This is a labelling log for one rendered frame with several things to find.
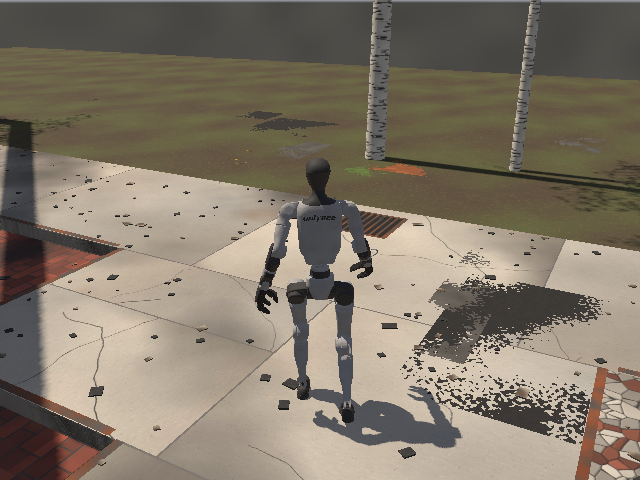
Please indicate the left robot hand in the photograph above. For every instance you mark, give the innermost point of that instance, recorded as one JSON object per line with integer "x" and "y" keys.
{"x": 260, "y": 299}

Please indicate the right robot upper arm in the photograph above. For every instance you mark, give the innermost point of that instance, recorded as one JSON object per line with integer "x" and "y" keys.
{"x": 350, "y": 210}

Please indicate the right robot forearm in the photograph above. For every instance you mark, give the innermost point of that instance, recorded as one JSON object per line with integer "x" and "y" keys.
{"x": 365, "y": 257}

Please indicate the left robot upper arm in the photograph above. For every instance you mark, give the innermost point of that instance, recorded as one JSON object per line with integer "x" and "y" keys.
{"x": 287, "y": 212}

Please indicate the right robot hand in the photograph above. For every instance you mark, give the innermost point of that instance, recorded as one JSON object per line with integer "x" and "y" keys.
{"x": 366, "y": 273}

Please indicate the left robot forearm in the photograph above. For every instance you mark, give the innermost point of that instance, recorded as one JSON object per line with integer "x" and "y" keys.
{"x": 269, "y": 270}

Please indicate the robot head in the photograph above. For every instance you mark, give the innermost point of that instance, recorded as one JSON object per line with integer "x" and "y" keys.
{"x": 317, "y": 173}

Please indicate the robot right shin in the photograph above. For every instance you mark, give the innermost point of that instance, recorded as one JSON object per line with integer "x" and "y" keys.
{"x": 345, "y": 363}

